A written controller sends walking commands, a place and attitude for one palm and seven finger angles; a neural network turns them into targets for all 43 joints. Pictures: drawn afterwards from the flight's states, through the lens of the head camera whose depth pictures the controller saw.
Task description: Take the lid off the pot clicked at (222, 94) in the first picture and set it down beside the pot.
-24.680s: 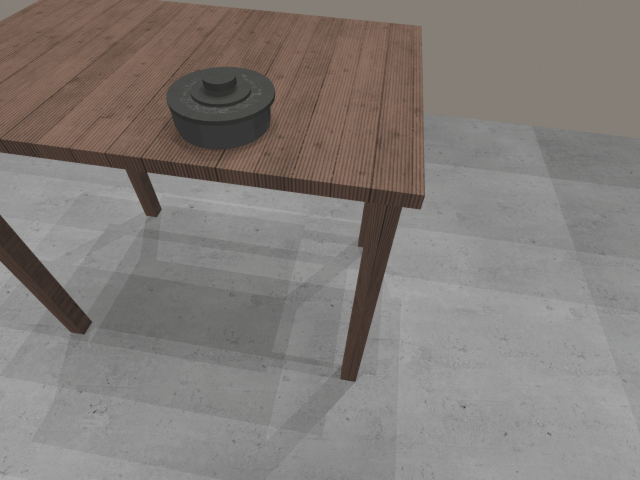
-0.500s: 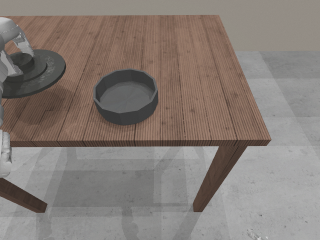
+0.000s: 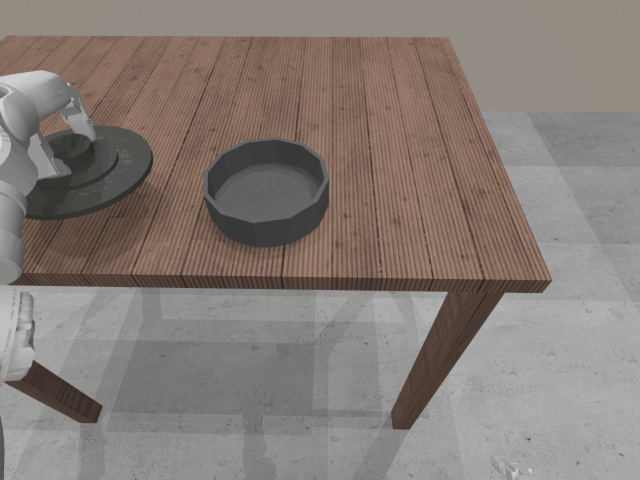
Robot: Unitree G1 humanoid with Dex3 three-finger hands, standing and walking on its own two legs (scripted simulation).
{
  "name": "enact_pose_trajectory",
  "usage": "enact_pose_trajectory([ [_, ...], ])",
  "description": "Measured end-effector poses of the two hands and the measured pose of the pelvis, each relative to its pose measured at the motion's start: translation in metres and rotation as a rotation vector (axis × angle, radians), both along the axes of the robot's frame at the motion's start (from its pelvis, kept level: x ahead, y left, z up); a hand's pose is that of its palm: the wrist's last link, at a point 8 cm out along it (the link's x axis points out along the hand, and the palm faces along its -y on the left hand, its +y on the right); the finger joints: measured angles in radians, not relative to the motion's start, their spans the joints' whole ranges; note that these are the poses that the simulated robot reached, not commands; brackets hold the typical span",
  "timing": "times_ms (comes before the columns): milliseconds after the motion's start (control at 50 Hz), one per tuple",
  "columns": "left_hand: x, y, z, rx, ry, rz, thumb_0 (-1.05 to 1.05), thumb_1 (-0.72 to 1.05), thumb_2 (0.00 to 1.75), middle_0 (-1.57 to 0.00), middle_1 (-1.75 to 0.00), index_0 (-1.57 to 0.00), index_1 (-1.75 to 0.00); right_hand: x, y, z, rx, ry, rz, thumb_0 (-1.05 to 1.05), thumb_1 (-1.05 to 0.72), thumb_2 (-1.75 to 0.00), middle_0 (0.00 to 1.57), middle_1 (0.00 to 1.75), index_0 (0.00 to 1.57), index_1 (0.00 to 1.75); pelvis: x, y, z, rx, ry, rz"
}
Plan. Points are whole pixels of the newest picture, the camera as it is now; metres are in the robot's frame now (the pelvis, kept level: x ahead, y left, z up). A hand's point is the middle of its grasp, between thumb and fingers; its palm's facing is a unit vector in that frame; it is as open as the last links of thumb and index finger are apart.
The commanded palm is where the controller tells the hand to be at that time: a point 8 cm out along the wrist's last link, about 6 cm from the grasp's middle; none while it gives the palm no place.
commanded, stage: lower the lid onto the table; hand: left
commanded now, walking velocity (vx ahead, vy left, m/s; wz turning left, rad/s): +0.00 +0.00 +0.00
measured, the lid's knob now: (68, 150) +0.46 +0.31 +0.18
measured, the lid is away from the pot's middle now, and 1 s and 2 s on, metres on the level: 0.24 0.24 0.23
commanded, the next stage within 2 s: open the fingers wide in 0.90 s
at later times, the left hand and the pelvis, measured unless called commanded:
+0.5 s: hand (72, 166) +0.44 +0.30 +0.17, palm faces -0.35 -0.12 -0.93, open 8.9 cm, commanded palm +0.44 +0.31 +0.24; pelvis +0.00 +0.00 +0.00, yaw -1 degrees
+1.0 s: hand (71, 182) +0.44 +0.32 +0.14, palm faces -0.42 -0.12 -0.90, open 8.9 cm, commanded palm +0.45 +0.31 +0.20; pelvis +0.00 +0.00 +0.00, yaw +0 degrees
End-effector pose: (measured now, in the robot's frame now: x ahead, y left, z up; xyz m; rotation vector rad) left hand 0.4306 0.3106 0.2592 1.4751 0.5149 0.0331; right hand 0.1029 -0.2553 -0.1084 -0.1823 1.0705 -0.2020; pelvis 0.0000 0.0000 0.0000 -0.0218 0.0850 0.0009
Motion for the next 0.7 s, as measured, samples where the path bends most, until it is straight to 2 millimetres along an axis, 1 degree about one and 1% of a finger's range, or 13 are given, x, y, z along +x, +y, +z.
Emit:
enact_pose_trajectory([
  [160, -0.001, -0.004, -0.011, -0.002, 0.026, -0.028, -0.02, 0.04, 1.05, -0.88, -0.92, -0.61, -0.73, -0.01, -0.001, 0.0, -0.015, 0.013, -0.004, 0.01, -0.9, -0.9, 0.2, 0.3, 0.2, 0.3, -0.004, 0.0, 0.0, -0.001, -0.002, 0.004],
  [340, 0.009, -0.01, -0.024, -0.017, 0.059, -0.052, -0.02, 0.05, 1.05, -0.88, -0.92, -0.61, -0.73, -0.028, -0.006, -0.002, -0.029, 0.048, -0.04, 0.01, -0.9, -0.9, 0.2, 0.3, 0.2, 0.3, -0.005, 0.0, 0.0, 0.0, 0.006, -0.005],
  [480, 0.014, -0.007, -0.031, -0.029, 0.061, -0.054, -0.02, 0.05, 1.05, -0.88, -0.92, -0.61, -0.73, -0.04, -0.011, -0.002, -0.034, 0.079, -0.075, 0.01, -0.9, -0.9, 0.2, 0.3, 0.2, 0.3, -0.002, 0.0, 0.0, -0.001, 0.013, -0.018],
  [580, 0.013, -0.002, -0.04, -0.038, 0.08, -0.045, -0.02, 0.05, 1.05, -0.88, -0.92, -0.61, -0.74, -0.042, -0.013, -0.003, -0.037, 0.097, -0.083, 0.01, -0.9, -0.9, 0.2, 0.3, 0.2, 0.3, -0.001, 0.0, -0.001, -0.003, 0.015, -0.021],
  [700, 0.011, 0.005, -0.052, -0.037, 0.113, -0.041, -0.02, 0.05, 1.05, -0.88, -0.92, -0.61, -0.74, -0.038, -0.013, -0.001, -0.049, 0.1, -0.081, 0.01, -0.9, -0.9, 0.2, 0.3, 0.2, 0.3, 0.0, 0.001, -0.001, -0.006, 0.021, -0.016],
])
